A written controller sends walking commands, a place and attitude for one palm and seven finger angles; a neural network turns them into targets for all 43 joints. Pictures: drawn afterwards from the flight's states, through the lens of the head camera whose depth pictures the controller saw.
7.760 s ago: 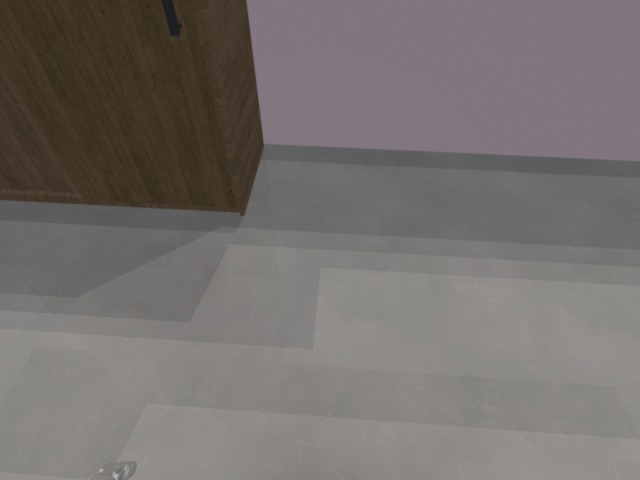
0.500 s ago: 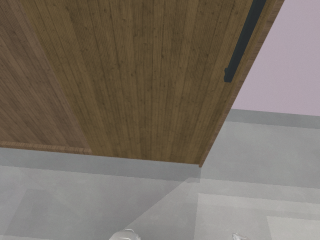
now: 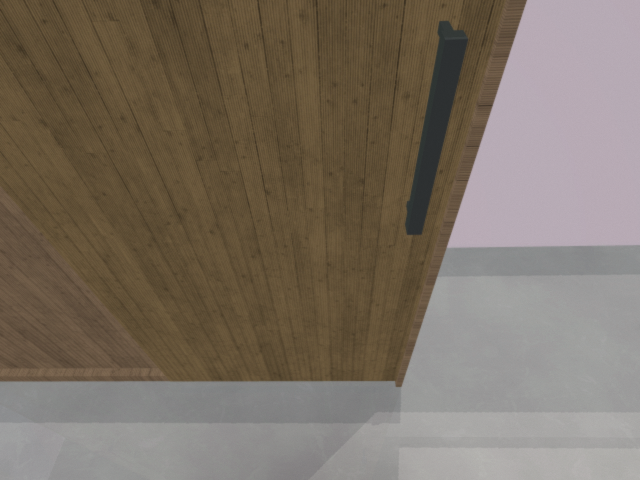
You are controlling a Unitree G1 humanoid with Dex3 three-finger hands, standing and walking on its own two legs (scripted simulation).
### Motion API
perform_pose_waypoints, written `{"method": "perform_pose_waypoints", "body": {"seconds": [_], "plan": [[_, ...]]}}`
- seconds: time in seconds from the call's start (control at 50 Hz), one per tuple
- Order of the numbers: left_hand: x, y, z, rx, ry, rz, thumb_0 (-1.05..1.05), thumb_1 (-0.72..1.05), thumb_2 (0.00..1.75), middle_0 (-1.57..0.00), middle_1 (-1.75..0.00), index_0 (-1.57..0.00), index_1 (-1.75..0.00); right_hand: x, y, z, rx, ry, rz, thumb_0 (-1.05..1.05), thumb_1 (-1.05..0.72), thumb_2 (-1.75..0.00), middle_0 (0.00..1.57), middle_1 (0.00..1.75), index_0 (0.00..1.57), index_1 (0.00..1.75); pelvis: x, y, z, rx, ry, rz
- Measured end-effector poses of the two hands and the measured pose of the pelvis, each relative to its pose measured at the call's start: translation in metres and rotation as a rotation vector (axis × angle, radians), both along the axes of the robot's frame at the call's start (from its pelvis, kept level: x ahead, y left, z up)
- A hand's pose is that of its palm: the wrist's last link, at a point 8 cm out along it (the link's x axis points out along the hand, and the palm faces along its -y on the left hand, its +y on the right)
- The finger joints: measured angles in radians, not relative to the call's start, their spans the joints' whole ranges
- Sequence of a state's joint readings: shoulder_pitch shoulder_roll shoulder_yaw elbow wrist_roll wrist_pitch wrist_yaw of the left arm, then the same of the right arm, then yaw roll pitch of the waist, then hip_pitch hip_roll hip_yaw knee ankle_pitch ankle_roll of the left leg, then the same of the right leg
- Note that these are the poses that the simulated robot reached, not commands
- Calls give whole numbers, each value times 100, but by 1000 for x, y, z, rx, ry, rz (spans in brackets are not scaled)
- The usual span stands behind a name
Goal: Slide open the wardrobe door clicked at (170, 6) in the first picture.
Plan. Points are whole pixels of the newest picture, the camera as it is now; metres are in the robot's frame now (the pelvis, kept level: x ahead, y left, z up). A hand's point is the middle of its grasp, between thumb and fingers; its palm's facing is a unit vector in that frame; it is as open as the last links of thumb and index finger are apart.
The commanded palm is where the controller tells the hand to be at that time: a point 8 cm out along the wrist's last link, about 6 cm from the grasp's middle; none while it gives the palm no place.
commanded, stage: come to a stop and stand still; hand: right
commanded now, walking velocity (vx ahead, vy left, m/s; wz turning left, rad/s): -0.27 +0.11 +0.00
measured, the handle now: (426, 144) +0.49 -0.12 +0.17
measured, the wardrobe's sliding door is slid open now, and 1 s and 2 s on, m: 0.00 0.00 0.00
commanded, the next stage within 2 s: look again from close up in 1.60 s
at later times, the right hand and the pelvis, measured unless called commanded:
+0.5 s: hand out of the picture +0.04 -0.12 -0.15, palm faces +0.05 +0.96 -0.27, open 7.3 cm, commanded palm none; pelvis -0.02 +0.07 +0.00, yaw +0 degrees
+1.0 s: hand out of the picture -0.05 -0.16 -0.18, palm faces +0.07 +0.98 -0.19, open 7.4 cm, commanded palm none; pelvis -0.03 +0.02 +0.00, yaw +0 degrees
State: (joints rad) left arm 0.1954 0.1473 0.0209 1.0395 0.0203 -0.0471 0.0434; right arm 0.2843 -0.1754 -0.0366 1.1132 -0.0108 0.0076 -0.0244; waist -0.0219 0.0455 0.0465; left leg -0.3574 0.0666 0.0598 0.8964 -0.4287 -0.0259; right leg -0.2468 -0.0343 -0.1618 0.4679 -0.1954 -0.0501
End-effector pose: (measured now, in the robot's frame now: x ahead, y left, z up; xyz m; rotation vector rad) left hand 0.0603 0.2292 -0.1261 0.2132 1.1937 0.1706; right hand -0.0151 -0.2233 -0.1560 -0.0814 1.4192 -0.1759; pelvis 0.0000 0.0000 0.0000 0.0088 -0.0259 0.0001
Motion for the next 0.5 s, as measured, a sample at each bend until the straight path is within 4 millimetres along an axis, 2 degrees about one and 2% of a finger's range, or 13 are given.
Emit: {"method": "perform_pose_waypoints", "body": {"seconds": [0.12,0.26,0.32,0.42,0.5], "plan": [[-7,10,-5,-10,69,44,0,95,90,-21,-30,-20,-30,38,6,5,-22,-41,34,1,-91,-90,19,30,20,30,6,9,2,-2,-2,7],[-23,40,-27,-65,104,79,0,92,90,-21,-30,-20,-30,67,24,15,-95,-131,69,1,-91,-90,19,30,20,30,0,40,-7,-23,-4,16],[-29,53,-37,-95,111,95,0,92,90,-21,-30,-20,-30,66,37,20,-120,-153,88,0,-91,-90,19,30,20,30,-4,53,-11,-28,-7,16],[-42,65,-33,-113,137,84,0,91,90,-20,-30,-20,-30,57,53,33,-119,-155,82,1,-91,-90,20,30,20,30,-11,63,-1,-47,6,13],[-53,71,-29,-108,162,58,0,91,90,-20,-30,-20,-30,47,55,39,-125,-165,56,1,-91,-90,20,30,20,30,-17,66,4,-55,19,1]]}}
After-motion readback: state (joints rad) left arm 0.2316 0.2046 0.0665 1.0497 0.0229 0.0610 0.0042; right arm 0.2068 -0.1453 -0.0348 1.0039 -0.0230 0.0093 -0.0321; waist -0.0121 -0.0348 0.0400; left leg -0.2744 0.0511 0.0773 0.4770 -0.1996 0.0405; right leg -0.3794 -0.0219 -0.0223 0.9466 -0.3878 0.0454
